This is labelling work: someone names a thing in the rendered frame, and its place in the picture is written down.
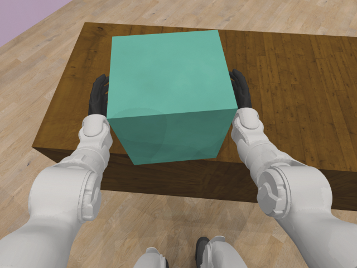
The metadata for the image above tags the robot left shin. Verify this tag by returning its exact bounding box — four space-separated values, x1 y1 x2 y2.
146 247 160 255

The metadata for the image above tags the carton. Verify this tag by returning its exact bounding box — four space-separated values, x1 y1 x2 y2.
107 30 238 165

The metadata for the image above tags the robot left upper arm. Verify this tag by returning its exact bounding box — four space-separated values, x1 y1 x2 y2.
0 166 102 268

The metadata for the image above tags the left robot forearm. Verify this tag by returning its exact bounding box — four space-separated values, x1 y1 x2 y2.
28 114 113 215

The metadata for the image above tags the pedestal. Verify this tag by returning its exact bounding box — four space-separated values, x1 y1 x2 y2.
31 22 357 211

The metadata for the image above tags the robot right upper arm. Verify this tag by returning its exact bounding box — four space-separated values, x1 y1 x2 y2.
257 166 357 268

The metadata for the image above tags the robot left hand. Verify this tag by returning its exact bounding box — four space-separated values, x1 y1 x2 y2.
88 74 109 117

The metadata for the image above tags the robot right hand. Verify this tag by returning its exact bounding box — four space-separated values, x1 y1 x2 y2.
228 69 252 109

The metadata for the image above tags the right robot forearm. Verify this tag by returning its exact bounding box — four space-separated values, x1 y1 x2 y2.
231 108 332 205

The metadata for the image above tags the robot left thigh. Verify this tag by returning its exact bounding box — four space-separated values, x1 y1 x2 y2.
133 253 166 268

